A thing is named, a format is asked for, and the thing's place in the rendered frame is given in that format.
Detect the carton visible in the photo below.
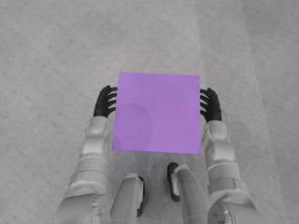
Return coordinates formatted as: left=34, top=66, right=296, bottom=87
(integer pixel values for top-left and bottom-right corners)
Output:
left=112, top=72, right=201, bottom=155

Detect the robot left shin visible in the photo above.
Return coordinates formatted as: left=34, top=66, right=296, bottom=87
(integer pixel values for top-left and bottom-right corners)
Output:
left=121, top=173, right=141, bottom=209

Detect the left robot foot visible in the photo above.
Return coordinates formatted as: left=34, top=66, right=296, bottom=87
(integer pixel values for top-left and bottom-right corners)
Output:
left=136, top=176, right=145, bottom=217

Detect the left robot forearm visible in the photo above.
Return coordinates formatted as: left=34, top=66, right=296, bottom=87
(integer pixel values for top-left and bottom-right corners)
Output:
left=55, top=116, right=111, bottom=224

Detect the left robot hand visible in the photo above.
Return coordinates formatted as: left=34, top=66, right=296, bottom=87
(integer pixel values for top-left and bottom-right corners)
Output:
left=93, top=85, right=118, bottom=118

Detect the right robot forearm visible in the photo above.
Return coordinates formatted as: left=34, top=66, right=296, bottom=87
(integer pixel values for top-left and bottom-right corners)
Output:
left=201, top=120, right=260, bottom=213

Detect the robot right upper arm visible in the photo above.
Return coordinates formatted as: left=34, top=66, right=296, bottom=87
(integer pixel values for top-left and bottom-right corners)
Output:
left=207, top=201, right=265, bottom=224

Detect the right robot hand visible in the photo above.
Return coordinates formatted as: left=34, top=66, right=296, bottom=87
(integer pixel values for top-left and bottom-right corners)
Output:
left=200, top=88, right=222, bottom=123

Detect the robot left upper arm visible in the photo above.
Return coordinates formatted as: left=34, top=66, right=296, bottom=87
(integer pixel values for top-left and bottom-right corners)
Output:
left=55, top=192, right=112, bottom=224

